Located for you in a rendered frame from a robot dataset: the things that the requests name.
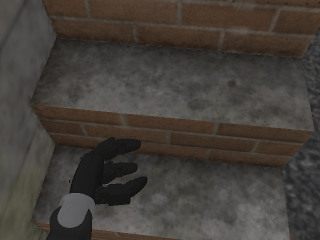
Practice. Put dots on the left robot hand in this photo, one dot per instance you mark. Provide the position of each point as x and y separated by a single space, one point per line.
92 173

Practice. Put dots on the left robot forearm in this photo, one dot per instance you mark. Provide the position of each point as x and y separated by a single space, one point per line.
72 220

